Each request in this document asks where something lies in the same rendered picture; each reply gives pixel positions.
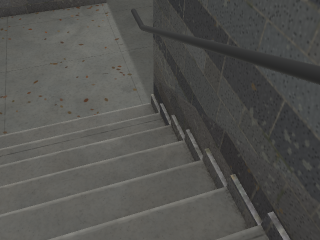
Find stairs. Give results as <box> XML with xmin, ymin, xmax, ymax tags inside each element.
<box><xmin>0</xmin><ymin>102</ymin><xmax>269</xmax><ymax>240</ymax></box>

